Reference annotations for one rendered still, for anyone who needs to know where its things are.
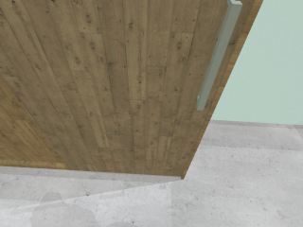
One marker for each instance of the wardrobe door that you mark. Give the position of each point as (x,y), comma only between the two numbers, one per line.
(20,137)
(113,84)

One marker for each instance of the handle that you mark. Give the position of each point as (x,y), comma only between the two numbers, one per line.
(230,19)

